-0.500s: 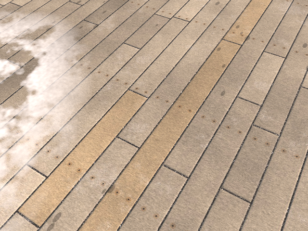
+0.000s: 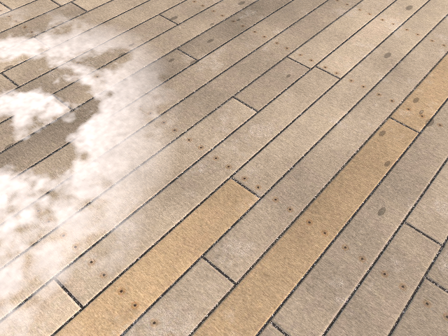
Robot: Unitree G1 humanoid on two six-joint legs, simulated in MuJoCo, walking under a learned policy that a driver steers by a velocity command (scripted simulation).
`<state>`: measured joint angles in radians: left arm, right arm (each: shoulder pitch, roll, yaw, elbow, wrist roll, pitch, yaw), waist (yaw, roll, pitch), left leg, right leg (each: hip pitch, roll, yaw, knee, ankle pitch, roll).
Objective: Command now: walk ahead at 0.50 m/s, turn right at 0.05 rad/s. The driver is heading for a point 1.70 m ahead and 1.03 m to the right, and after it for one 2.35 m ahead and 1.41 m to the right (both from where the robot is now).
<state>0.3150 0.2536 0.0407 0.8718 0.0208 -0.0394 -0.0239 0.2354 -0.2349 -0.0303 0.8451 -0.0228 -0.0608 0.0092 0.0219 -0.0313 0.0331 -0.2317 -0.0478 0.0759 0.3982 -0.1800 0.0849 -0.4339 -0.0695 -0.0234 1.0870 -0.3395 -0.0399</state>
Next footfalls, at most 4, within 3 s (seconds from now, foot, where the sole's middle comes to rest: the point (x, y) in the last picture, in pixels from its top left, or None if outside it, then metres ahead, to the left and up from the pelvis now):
0.38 right None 0.34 -0.13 -0.78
0.90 left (249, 273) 0.68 -0.07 -0.78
1.42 right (352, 261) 0.74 -0.41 -0.78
1.90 left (353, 202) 0.98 -0.45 -0.78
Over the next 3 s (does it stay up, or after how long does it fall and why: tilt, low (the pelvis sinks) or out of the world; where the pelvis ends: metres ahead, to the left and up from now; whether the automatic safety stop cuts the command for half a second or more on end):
stays up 0.99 -0.57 0.00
